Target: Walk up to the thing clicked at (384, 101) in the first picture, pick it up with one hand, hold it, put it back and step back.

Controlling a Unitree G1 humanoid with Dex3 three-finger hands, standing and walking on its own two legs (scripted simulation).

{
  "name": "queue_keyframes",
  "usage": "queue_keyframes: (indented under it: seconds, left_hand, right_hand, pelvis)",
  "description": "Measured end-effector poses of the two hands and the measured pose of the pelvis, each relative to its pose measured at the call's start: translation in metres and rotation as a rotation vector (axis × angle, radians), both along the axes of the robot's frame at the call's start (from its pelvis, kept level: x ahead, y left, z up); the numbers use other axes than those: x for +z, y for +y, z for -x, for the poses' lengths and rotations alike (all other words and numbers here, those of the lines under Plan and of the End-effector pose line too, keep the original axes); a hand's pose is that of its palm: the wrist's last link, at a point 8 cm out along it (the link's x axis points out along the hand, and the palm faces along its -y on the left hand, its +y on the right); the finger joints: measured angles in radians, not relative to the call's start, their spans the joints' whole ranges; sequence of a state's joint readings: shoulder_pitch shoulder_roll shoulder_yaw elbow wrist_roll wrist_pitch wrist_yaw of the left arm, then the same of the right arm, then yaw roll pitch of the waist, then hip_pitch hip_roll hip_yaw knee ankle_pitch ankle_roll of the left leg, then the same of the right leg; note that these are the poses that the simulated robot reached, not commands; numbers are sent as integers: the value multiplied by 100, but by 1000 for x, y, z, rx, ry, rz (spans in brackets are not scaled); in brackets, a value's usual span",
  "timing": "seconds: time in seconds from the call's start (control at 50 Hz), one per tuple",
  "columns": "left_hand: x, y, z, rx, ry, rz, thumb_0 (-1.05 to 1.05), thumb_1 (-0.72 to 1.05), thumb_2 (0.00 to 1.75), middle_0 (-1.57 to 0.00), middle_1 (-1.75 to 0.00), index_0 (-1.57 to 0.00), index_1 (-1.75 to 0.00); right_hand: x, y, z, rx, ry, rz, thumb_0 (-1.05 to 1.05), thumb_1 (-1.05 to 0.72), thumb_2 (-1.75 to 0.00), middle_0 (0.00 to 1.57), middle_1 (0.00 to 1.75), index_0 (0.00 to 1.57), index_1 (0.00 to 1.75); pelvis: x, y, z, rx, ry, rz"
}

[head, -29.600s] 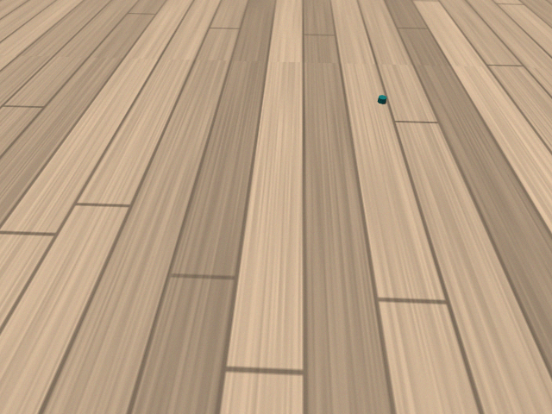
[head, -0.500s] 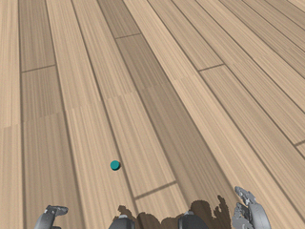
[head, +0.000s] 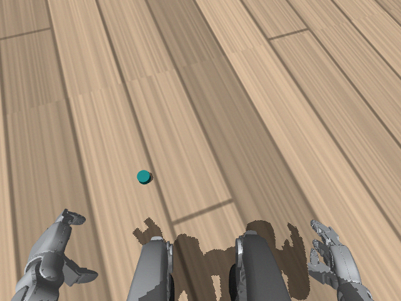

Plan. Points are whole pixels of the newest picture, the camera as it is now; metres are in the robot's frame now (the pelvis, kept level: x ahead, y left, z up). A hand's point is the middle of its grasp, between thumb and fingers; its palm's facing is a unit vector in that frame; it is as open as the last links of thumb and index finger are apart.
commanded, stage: rise first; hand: left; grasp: from above
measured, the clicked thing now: (144, 177) +0.53 +0.23 -0.57
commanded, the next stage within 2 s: none
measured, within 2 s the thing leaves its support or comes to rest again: neither
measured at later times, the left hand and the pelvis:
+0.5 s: hand (106, 201) +0.38 +0.28 -0.32, palm faces -0.49 -0.17 -0.86, open 13.8 cm; pelvis -0.06 +0.00 -0.18, yaw -2 degrees
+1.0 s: hand (114, 185) +0.45 +0.29 -0.39, palm faces -0.47 +0.02 -0.88, open 13.8 cm; pelvis -0.06 +0.02 -0.24, yaw -5 degrees
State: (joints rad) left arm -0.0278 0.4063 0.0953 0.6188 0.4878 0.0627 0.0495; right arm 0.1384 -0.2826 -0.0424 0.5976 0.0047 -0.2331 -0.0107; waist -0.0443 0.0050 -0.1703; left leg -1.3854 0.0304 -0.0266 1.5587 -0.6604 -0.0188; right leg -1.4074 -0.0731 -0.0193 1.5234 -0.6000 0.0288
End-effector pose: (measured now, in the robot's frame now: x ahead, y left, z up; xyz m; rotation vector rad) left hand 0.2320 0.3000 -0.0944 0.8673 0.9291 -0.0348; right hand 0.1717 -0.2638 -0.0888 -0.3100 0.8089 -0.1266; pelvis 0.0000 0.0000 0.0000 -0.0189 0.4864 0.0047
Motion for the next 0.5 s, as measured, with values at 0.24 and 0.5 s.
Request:
queue_keyframes:
  seconds: [0.24,0.5]
  left_hand:
    - [-90,-6,-84,-286,-88,-194,0,-52,99,-9,-108,-9,-108]
    - [-165,-11,-152,-552,-169,-332,0,-51,102,-11,-105,-10,-105]
  right_hand:
    - [-131,-16,60,-32,214,-15,1,-88,-90,20,30,20,29]
    - [-206,-16,152,-90,464,20,1,-87,-90,20,30,21,29]
  pelvis:
    - [-100,-5,33,-1,108,3]
    - [-180,1,57,-9,113,42]
